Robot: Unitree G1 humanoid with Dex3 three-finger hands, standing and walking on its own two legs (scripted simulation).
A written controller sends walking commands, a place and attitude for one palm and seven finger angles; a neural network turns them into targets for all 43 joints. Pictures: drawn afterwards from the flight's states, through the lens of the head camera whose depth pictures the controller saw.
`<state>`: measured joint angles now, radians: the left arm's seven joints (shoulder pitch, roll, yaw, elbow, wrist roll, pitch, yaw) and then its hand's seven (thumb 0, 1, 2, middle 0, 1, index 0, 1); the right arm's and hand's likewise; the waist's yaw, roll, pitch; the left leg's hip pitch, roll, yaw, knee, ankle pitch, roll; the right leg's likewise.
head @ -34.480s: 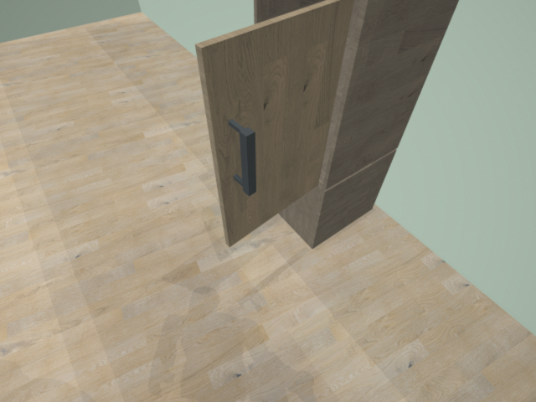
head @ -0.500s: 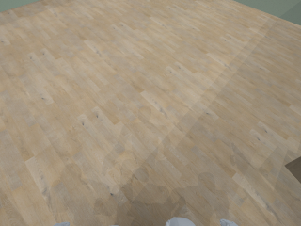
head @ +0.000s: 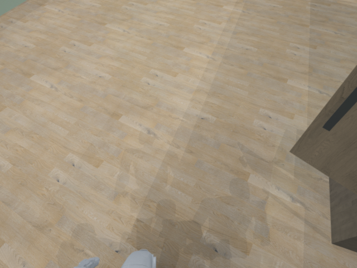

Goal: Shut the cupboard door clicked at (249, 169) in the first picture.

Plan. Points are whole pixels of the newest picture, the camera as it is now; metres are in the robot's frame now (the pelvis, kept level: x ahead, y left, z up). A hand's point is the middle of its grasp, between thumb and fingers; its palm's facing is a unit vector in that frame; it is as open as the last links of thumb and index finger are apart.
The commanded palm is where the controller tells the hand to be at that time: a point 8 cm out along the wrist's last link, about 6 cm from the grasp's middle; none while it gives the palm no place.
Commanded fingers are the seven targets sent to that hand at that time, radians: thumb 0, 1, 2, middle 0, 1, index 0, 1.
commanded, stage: turn to face it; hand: left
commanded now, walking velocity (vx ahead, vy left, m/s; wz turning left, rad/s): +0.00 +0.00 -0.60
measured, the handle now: (346, 104) +0.55 -0.45 +0.00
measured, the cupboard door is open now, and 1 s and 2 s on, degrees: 66 66 66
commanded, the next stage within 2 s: take the last steps up to it in 1.12 s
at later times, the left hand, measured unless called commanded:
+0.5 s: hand (109, 246) +0.18 +0.20 -0.16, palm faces -0.29 -0.93 -0.25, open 7.4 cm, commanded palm none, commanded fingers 0.00 0.90 0.90 -0.20 -0.30 -0.20 -0.30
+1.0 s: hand (144, 234) +0.22 +0.12 -0.18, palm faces -0.48 -0.85 -0.20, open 7.4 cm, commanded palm none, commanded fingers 0.00 0.90 0.90 -0.20 -0.30 -0.20 -0.30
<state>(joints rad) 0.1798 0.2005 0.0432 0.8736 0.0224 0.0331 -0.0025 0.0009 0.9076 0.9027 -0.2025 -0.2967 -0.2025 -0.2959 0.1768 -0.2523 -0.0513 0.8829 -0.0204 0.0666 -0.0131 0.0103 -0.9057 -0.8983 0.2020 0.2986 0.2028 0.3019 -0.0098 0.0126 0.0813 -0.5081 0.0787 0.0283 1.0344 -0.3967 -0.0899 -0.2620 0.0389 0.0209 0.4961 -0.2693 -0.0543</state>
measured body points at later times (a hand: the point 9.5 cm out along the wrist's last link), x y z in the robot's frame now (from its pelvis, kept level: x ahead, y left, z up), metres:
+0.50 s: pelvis +0.02 +0.01 +0.00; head +0.08 +0.01 +0.44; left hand +0.20 +0.25 -0.14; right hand +0.02 -0.25 -0.14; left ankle +0.03 +0.14 -0.74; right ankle -0.03 -0.11 -0.70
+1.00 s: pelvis +0.06 -0.01 -0.01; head +0.09 -0.02 +0.44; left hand +0.24 +0.16 -0.16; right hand +0.01 -0.28 -0.14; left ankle +0.13 +0.08 -0.74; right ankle -0.02 -0.11 -0.74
